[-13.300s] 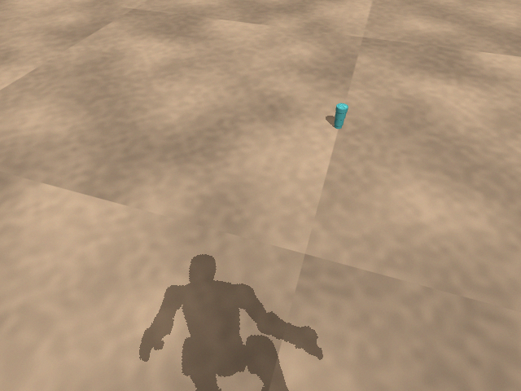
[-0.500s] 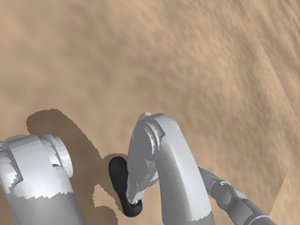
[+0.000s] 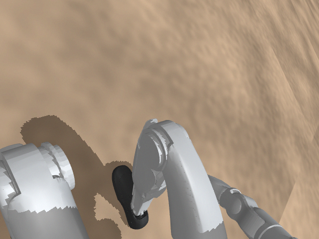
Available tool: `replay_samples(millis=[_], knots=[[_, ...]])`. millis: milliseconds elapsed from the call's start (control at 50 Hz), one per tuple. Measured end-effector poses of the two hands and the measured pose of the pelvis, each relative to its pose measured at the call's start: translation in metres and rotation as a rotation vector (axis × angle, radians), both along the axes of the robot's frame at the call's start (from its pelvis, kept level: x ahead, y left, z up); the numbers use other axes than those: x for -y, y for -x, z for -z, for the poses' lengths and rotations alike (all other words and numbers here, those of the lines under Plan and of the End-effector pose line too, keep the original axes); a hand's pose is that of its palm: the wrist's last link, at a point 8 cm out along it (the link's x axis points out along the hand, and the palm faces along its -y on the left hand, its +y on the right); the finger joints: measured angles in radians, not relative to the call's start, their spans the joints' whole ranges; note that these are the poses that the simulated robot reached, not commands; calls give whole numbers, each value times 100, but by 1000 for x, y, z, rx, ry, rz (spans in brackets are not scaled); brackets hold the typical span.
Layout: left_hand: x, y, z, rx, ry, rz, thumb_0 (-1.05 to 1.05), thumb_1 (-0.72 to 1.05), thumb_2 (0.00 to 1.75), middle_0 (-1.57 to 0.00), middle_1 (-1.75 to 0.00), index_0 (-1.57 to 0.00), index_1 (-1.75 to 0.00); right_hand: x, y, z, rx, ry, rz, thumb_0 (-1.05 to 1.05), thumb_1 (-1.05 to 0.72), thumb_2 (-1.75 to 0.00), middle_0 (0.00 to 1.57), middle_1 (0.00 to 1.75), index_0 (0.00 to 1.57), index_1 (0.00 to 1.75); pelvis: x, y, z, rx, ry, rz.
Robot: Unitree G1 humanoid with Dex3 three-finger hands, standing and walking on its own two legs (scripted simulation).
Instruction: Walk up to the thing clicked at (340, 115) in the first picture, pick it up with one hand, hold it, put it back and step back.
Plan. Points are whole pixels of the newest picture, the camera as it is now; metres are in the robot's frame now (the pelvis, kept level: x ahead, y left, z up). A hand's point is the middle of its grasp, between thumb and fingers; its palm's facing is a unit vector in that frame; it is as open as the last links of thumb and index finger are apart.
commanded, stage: close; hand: left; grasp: from the side
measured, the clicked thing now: out of the picture +0.41 +0.28 -0.20
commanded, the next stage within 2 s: settle in 0.02 s
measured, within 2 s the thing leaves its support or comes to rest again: leaves its support in 0.46 s
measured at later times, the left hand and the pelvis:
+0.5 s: hand out of the picture +0.40 +0.28 -0.17, palm faces +0.34 -0.94 +0.00, open 10.0 cm; pelvis +0.00 +0.00 +0.00, yaw +0 degrees
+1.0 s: hand out of the picture +0.37 +0.30 -0.05, palm faces +0.33 -0.94 -0.04, open 10.0 cm; pelvis +0.01 -0.01 +0.03, yaw +5 degrees
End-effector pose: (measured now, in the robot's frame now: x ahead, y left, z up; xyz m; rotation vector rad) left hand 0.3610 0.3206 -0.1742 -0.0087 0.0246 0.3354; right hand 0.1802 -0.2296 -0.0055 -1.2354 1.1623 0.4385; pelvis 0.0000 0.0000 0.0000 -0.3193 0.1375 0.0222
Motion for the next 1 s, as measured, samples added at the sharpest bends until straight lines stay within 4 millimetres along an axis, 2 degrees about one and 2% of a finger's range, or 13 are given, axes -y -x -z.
replay_samples(millis=[280,480,620,820,1000], knots=[[1,-8,1,14,-6,-7,8,-20,92,-81,-101,-63,-100,5,10,0,-25,13,36,0,-90,-90,20,30,20,30,-1,0,0,-3,3,6],[-5,2,-5,6,-12,-14,7,-26,102,-80,-107,-62,-107,8,6,1,-22,-5,63,0,-91,-90,21,30,20,30,2,-2,-3,-23,-7,-2],[-16,9,-33,43,-36,-11,7,-28,104,-80,-107,-63,-107,6,-8,1,13,-51,86,0,-91,-90,21,30,21,30,4,-4,-9,-62,-20,-16],[-26,18,-87,66,-60,12,7,-29,105,-82,-106,-64,-106,0,-34,3,107,-172,154,0,-90,-90,20,30,20,30,6,-7,-20,-137,-45,-40],[-27,28,-131,39,-64,3,7,-30,106,-83,-105,-65,-104,1,-40,19,122,-286,279,0,-90,-89,20,30,20,30,12,-13,-31,-223,-85,-68]])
